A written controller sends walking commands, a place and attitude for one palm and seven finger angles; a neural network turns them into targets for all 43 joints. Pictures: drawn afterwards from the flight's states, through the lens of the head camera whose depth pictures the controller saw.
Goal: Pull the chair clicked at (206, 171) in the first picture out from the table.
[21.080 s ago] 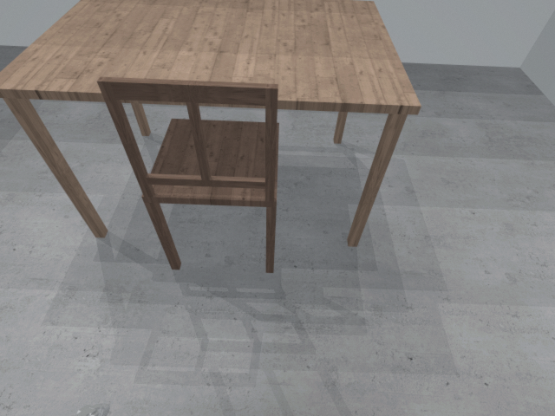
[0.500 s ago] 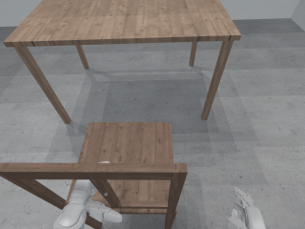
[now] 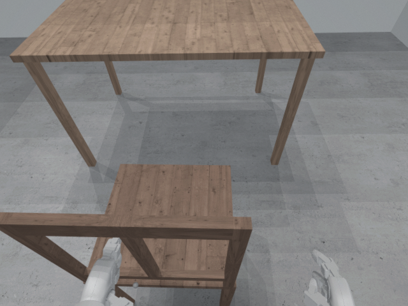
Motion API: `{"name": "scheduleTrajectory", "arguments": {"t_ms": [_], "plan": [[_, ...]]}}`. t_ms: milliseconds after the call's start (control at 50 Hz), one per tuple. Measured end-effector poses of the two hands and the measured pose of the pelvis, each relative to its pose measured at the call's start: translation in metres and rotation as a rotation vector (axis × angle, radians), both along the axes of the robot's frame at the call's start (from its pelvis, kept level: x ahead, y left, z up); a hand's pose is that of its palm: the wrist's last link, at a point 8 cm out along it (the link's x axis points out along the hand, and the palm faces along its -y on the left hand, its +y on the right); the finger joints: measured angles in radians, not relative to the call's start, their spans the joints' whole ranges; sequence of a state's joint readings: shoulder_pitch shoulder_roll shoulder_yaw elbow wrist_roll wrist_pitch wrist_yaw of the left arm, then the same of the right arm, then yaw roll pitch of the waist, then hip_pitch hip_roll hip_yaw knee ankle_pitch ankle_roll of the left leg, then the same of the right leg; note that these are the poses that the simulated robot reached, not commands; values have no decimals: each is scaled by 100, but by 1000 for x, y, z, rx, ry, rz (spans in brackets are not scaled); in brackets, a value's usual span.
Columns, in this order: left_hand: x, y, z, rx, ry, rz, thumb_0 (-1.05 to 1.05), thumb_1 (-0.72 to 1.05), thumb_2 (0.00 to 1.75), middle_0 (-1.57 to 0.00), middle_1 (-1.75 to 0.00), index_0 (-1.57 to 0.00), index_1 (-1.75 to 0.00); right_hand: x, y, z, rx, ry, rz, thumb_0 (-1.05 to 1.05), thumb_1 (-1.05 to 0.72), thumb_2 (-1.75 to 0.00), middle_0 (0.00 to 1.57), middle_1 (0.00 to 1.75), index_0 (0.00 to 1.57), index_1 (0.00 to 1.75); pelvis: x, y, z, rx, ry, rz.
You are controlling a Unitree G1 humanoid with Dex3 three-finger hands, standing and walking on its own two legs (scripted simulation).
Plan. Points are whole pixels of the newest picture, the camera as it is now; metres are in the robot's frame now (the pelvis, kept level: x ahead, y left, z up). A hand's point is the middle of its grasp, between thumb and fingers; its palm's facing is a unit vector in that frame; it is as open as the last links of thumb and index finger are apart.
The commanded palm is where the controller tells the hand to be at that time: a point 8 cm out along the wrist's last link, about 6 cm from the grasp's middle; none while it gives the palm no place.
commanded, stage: draw the fingers out of the gap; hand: left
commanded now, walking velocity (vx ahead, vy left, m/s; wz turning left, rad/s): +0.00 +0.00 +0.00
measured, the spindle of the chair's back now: (143, 256) +0.24 +0.14 -0.06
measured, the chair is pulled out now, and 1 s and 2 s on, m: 0.60 0.60 0.60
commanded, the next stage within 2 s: draw the hand back to the body in 0.52 s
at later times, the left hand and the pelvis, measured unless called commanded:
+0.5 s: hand out of the picture +0.12 +0.14 -0.02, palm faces +0.01 -0.99 -0.12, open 17.5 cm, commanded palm +0.08 +0.20 +0.00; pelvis +0.00 +0.00 -0.01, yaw +0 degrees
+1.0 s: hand out of the picture +0.12 +0.16 +0.05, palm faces +0.03 -1.00 -0.06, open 17.5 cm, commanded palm +0.08 +0.22 +0.07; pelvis -0.02 +0.01 -0.03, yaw +0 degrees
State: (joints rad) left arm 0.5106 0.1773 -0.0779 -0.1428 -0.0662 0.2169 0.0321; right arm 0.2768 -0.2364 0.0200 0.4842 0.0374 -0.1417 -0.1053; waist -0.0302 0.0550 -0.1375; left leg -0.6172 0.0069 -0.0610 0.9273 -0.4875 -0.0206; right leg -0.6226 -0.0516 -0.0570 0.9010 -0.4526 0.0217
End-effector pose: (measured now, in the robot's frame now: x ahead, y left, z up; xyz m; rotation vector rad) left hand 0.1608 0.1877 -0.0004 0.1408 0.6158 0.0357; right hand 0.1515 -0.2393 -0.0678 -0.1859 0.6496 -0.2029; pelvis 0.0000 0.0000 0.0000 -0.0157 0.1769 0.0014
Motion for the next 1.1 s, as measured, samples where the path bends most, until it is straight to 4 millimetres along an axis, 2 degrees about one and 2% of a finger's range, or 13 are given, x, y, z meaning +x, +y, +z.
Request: {"name": "scheduleTrajectory", "arguments": {"t_ms": [160,680,800,900,1000,1100], "plan": [[-23,3,0,-6,1,15,-1,-54,21,0,-1,0,0,6,2,0,-6,-31,1,1,-91,-90,20,30,20,30,-3,0,-4,-5,3,7],[-79,4,3,-58,33,41,-1,-54,21,0,-1,0,0,20,17,0,13,-93,-29,1,-90,-90,20,30,20,30,-4,9,-17,-20,30,5],[-72,14,27,-108,-219,102,-1,-54,21,0,-1,0,0,21,21,-8,11,-97,-10,1,-90,-90,20,30,20,30,-8,9,-24,-27,38,8],[-59,20,53,-90,-456,56,-1,-54,21,0,0,0,0,19,26,-19,43,-85,12,1,-91,-90,20,30,20,30,-15,9,-31,-27,43,5],[-62,25,52,-79,-468,-9,-1,-54,20,0,0,0,0,15,30,-28,78,-68,12,1,-91,-90,20,30,20,30,-21,9,-35,-25,35,-1],[-66,33,62,-59,-428,-26,-2,-54,21,0,-1,-3,-2,9,33,-23,96,-69,-6,2,-91,-90,20,30,20,30,-22,7,-27,-29,3,1]]}}
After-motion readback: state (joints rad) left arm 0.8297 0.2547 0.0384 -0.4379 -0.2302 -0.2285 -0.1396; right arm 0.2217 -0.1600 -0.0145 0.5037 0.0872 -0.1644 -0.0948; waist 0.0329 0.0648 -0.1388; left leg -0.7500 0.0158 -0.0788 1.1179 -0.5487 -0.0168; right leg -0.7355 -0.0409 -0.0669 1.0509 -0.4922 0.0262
